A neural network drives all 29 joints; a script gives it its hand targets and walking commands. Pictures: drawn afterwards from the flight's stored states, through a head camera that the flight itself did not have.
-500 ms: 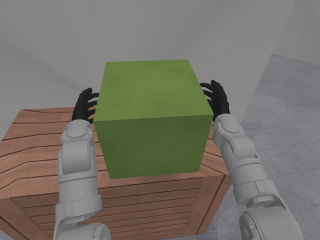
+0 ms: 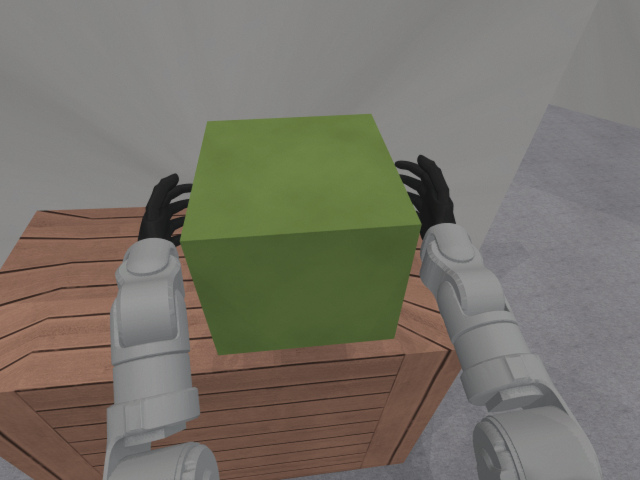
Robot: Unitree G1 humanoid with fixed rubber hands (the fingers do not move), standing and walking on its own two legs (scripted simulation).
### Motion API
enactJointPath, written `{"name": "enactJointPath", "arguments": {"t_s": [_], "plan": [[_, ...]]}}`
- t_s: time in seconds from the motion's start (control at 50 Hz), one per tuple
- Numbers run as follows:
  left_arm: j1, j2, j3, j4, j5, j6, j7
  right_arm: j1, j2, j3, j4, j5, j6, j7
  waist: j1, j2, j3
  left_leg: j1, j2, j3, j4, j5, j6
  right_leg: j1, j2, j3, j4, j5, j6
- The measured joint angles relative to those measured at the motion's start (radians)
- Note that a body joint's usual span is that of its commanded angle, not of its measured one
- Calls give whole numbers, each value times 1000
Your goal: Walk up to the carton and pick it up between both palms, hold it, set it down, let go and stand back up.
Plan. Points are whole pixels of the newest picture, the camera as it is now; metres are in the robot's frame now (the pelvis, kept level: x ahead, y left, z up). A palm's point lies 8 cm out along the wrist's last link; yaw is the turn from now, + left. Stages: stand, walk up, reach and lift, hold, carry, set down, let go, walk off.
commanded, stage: hold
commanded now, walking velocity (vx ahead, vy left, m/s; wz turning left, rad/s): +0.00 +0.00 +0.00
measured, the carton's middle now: (298, 228) +0.42 +0.01 +0.11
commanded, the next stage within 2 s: set down in 1.64 s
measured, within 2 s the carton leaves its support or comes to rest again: neither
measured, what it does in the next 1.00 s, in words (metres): stands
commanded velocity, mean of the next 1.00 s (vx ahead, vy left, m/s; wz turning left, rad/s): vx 0.00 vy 0.00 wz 0.00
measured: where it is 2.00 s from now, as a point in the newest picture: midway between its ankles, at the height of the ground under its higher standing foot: outside the picture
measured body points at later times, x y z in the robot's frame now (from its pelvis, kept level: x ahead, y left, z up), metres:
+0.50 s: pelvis -0.01 +0.00 +0.00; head -0.04 +0.03 +0.45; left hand +0.36 +0.17 +0.16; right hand +0.36 -0.16 +0.17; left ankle +0.04 +0.12 -0.75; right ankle +0.00 -0.11 -0.75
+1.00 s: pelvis +0.00 +0.00 +0.00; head -0.04 +0.03 +0.45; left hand +0.37 +0.18 +0.16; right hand +0.37 -0.15 +0.18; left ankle +0.04 +0.12 -0.75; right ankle +0.00 -0.11 -0.75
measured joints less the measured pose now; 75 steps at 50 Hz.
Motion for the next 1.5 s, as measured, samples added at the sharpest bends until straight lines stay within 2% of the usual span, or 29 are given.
{"name": "enactJointPath", "arguments": {"t_s": [0.2, 0.36, 0.46, 0.58, 0.74, 0.86, 1.0, 1.18, 1.3, 1.5], "plan": [[10, -23, -27, -17, 13, 19, 13, 35, -43, 30, -37, 28, 17, -2, 5, 48, -1, 21, -6, 21, 5, -17, 12, 16, -8, 21, 0, -7, 12], [19, -26, -17, -61, 15, 25, 6, 35, -45, 48, -65, 40, 18, -14, 13, 19, 17, 27, 4, 22, -3, -7, 4, 18, 3, 23, -3, 2, 3], [23, -16, -14, -59, 12, 32, 0, 35, -23, 33, -58, 22, 23, -10, 13, 2, 12, 21, 6, 15, -5, 3, -2, 9, 5, 16, 5, 4, -3], [-8, -8, -2, 2, 17, 29, -4, 14, 12, -26, -9, -21, 23, 10, 5, 12, 11, 12, 2, 10, -9, 15, 0, -5, 1, 10, 19, 4, -3], [-66, -12, 11, 86, 24, -10, 4, -29, -6, -45, 42, -46, 4, 19, 29, 47, -3, -9, 1, 26, -20, 25, 6, -40, -1, 24, 25, 11, 0], [-58, -1, 18, 64, 7, -23, 2, -42, -12, -14, 30, -36, -2, 3, 20, 28, -7, -5, 3, 16, -19, 20, 3, -23, 1, 13, 7, 12, -1], [-23, 4, 16, 22, 27, 13, -17, -22, 8, -7, 26, -14, 12, 3, 1, -7, 4, 28, 0, 11, -10, 2, 2, 19, -1, 7, 0, 1, 1], [13, -23, -27, -13, 18, 22, 14, 35, -28, 11, -25, 15, 12, 12, -2, 30, 12, 18, -7, 14, 7, -7, 12, 17, -8, 11, -1, 2, 11], [16, -36, -26, -31, 13, 9, 22, 37, -50, 29, -48, 20, 8, 10, 12, 42, 13, 11, -1, 26, 0, 0, 11, 0, -3, 23, 3, 9, 8], [-40, -4, 3, 35, 7, 10, 6, -10, -4, -19, 15, -21, 4, 10, 20, 8, 4, 5, 6, 19, -14, 16, -1, -14, 5, 15, 11, 10, -5]]}}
